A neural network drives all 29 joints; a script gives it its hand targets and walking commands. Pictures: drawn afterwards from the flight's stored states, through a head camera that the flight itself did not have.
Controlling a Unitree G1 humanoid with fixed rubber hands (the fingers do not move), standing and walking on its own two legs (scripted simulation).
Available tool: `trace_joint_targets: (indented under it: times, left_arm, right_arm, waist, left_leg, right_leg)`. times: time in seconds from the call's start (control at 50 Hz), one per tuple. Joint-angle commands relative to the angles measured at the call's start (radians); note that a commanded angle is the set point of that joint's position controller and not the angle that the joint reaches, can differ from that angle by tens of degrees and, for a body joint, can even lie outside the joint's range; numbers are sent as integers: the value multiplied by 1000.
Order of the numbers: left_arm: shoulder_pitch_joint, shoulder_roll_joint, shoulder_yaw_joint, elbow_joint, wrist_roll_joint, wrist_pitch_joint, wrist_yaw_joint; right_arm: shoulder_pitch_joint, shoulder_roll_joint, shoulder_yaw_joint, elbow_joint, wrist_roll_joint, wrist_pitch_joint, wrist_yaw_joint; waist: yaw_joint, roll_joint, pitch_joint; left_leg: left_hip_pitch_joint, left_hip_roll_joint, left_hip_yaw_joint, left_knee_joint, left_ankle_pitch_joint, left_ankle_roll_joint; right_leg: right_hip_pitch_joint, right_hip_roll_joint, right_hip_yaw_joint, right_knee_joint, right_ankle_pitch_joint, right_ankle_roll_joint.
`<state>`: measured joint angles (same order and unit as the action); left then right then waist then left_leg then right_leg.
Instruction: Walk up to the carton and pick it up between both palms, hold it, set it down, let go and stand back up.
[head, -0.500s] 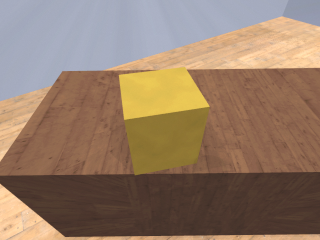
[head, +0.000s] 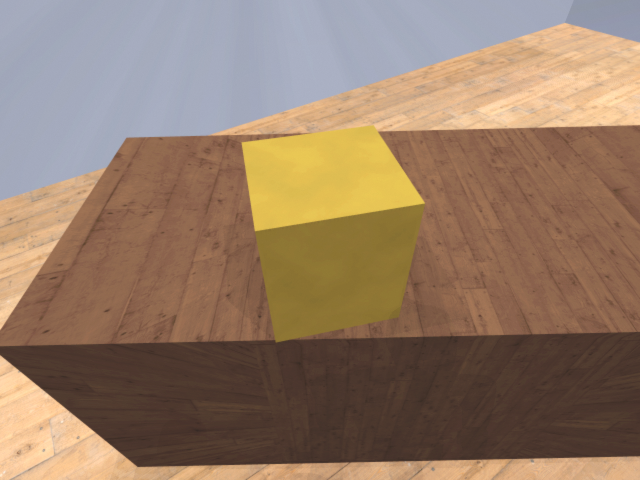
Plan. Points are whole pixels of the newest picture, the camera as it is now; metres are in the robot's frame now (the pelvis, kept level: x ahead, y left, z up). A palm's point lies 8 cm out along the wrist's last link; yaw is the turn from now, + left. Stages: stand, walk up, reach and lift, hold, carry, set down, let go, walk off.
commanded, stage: stand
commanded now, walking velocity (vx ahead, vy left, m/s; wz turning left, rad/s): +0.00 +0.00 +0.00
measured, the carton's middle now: (324, 234) +0.47 +0.03 +0.04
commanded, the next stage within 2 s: none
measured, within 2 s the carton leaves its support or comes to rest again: neither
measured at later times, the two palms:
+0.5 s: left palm out of the picture +0.04 +0.23 -0.14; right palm out of the picture +0.02 -0.24 -0.13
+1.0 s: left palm out of the picture +0.05 +0.22 -0.14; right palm out of the picture +0.03 -0.24 -0.13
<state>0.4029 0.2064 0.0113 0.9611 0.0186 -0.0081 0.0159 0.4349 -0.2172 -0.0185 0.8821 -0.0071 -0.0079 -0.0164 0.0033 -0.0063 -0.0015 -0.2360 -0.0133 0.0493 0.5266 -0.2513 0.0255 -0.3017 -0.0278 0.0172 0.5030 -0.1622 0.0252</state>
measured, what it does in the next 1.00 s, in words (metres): stands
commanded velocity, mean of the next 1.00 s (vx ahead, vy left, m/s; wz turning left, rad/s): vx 0.00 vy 0.00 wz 0.00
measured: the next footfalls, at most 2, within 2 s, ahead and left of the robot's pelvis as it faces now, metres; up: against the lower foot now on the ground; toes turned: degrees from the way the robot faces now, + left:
none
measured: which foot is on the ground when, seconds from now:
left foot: down 0.00-1.00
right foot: down 0.00-1.00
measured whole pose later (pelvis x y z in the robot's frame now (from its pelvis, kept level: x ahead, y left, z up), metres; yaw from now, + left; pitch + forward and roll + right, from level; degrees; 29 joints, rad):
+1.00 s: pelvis +0.04 -0.01 +0.01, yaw -1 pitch -2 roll +0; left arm 0.30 0.18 -0.02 1.04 0.00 -0.01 0.04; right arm 0.36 -0.18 0.01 1.00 0.00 -0.01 -0.04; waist 0.00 -0.01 0.03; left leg -0.14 0.00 0.05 0.45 -0.28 0.01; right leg -0.22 -0.01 0.02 0.45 -0.20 0.02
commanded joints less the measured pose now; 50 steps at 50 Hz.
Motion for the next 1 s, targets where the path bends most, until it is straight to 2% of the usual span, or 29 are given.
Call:
trace_joint_targets:
  times: [0.0, 0.02, 0.08, 0.1, 0.14, 0.16, 0.22, 0.3, 0.34, 0.38, 0.48, 0.54, 0.56, 0.6, 0.7, 0.82, 0.92, 0.98]
  left_arm:
    - [35, 135, 31, -42, -3, -15, 6]
    - [37, 129, 29, -39, -3, -15, 5]
    - [45, 123, 29, -35, -2, -15, 8]
    - [44, 119, 27, -31, -4, -15, 9]
    - [41, 109, 24, -30, -5, -14, 10]
    - [31, 116, 24, -25, -5, -16, 11]
    - [30, 106, 18, -23, -6, -17, 14]
    - [3, 117, 14, -16, -10, -17, 18]
    - [2, 112, 9, -17, -11, -15, 20]
    - [5, 105, 4, -6, -11, -13, 20]
    - [-6, 100, 0, 6, -11, -9, 22]
    - [-11, 107, 2, 18, -14, -13, 23]
    - [-22, 105, 2, 18, -16, -14, 24]
    - [-27, 99, -1, 20, -13, -15, 24]
    - [-29, 101, -2, 35, -16, -11, 26]
    - [-42, 99, -6, 37, -17, -13, 30]
    - [-39, 102, -12, 43, -19, -13, 32]
    - [-46, 93, -15, 51, -15, -11, 33]
  right_arm:
    - [60, -137, -35, -44, -2, -12, -10]
    - [63, -134, -34, -41, 0, -12, -10]
    - [45, -141, -36, -32, 2, -15, -12]
    - [45, -139, -32, -27, 3, -15, -13]
    - [34, -126, -25, -22, 4, -13, -16]
    - [37, -122, -23, -20, 6, -15, -16]
    - [41, -124, -21, -11, 7, -16, -17]
    - [35, -118, -15, 2, 7, -16, -18]
    - [28, -115, -13, 9, 9, -16, -19]
    - [31, -109, -11, 17, 9, -16, -20]
    - [22, -110, -10, 31, 9, -13, -21]
    - [15, -102, -5, 36, 11, -14, -22]
    - [22, -99, -5, 36, 13, -15, -22]
    - [11, -103, -5, 46, 12, -17, -24]
    - [14, -97, -4, 55, 13, -14, -24]
    - [-1, -88, 1, 74, 11, -16, -26]
    - [6, -93, 0, 85, 11, -14, -28]
    - [3, -83, 2, 92, 13, -14, -28]
  waist:
    - [-14, -7, 144]
    - [-10, 14, 134]
    - [-1, 1, 112]
    - [-1, -11, 121]
    - [-1, 8, 143]
    - [-2, -6, 121]
    - [-4, 13, 99]
    - [-7, -14, 93]
    - [1, -2, 108]
    - [-3, 12, 103]
    - [-2, 12, 122]
    - [-6, -12, 110]
    - [-13, -7, 97]
    - [-4, 3, 91]
    - [-10, -13, 108]
    - [0, 15, 73]
    - [-4, -11, 60]
    - [-6, 16, 81]
  left_leg:
    - [-94, 99, -156, -186, -230, 0]
    - [-100, 99, -157, -192, -246, 0]
    - [-115, 110, -171, -216, -233, 2]
    - [-114, 106, -160, -206, -211, -1]
    - [-116, 107, -159, -202, -191, 3]
    - [-97, 110, -159, -197, -148, 1]
    - [-73, 104, -147, -191, -106, -1]
    - [-52, 106, -134, -176, -41, -7]
    - [-45, 109, -135, -180, -24, -5]
    - [-34, 110, -133, -181, 1, -6]
    - [-43, 110, -130, -198, -51, -8]
    - [-16, 114, -127, -188, 8, -8]
    - [-15, 112, -128, -189, 6, -7]
    - [-2, 111, -121, -187, 30, -10]
    - [-7, 112, -119, -193, 11, -12]
    - [13, 116, -113, -193, 56, -15]
    - [39, 120, -110, -189, 92, -14]
    - [25, 119, -107, -190, 90, -16]
  right_leg:
    - [-60, -55, 118, -151, -269, -27]
    - [-45, -51, 112, -149, -258, -24]
    - [7, -42, 93, -119, -194, -26]
    - [11, -47, 98, -122, -184, -26]
    - [2, -53, 105, -124, -166, -24]
    - [19, -55, 98, -125, -131, -25]
    - [39, -56, 98, -122, -99, -22]
    - [45, -61, 92, -124, -55, -25]
    - [41, -63, 93, -122, -39, -26]
    - [49, -61, 84, -120, -13, -26]
    - [39, -55, 84, -132, -54, -20]
    - [48, -60, 95, -133, -20, -20]
    - [55, -62, 93, -135, -24, -24]
    - [63, -61, 88, -133, 11, -26]
    - [61, -62, 88, -141, -15, -21]
    - [89, -62, 89, -129, 37, -23]
    - [84, -63, 85, -130, 64, -24]
    - [90, -68, 84, -133, 70, -18]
